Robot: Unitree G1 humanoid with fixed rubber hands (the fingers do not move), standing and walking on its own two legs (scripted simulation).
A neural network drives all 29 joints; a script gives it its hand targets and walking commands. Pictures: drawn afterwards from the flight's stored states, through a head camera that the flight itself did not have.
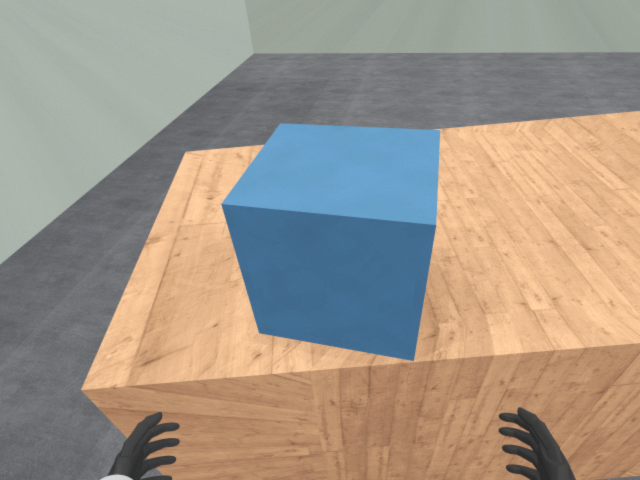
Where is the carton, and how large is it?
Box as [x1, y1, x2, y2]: [221, 123, 439, 360]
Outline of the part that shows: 280,123 221,203 259,332 413,360 435,229 439,130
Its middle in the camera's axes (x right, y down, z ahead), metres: +0.04 +0.00 +0.64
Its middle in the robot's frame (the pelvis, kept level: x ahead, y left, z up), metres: +0.49 -0.03 +0.05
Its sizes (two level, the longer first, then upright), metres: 0.266 0.238 0.281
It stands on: a pedestal, 0.68 m high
